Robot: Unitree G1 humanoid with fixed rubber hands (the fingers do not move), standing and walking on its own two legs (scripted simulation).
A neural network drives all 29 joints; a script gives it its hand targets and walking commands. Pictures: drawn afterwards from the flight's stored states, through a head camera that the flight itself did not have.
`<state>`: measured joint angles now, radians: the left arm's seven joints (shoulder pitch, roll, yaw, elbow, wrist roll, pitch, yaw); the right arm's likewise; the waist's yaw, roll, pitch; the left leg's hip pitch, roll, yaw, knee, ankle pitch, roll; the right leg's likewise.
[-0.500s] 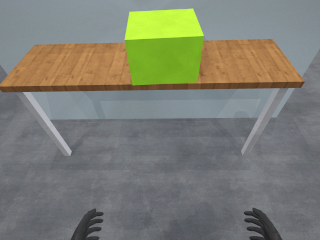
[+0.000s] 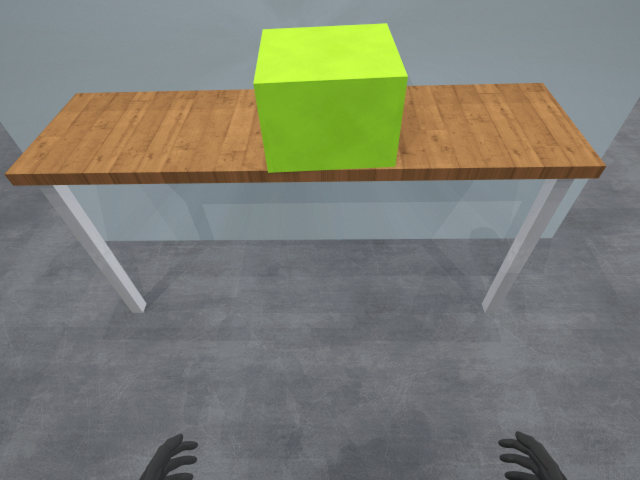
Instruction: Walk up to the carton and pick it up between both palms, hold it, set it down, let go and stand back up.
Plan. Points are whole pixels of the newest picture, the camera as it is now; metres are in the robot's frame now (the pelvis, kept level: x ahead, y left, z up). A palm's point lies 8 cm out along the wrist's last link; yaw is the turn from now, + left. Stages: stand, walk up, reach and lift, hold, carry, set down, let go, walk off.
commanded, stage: stand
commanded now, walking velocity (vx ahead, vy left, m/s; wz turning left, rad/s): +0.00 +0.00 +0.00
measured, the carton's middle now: (328, 97) +0.90 +0.02 +0.02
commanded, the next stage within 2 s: walk up in 0.58 s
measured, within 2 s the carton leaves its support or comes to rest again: neither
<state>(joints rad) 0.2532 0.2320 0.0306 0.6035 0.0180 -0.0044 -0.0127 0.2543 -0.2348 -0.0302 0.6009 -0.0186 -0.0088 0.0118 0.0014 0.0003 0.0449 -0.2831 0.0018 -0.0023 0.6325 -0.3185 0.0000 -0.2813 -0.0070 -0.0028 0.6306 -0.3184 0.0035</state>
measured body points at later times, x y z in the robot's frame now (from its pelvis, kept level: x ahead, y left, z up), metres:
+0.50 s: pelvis -0.01 +0.00 +0.00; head +0.00 +0.00 +0.45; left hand +0.12 +0.25 -0.10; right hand +0.12 -0.25 -0.10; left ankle +0.01 +0.12 -0.73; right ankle +0.01 -0.12 -0.73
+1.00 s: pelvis +0.02 -0.02 +0.00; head +0.01 -0.03 +0.44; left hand +0.13 +0.24 -0.10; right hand +0.08 -0.30 -0.12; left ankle +0.01 +0.12 -0.72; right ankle +0.04 -0.12 -0.73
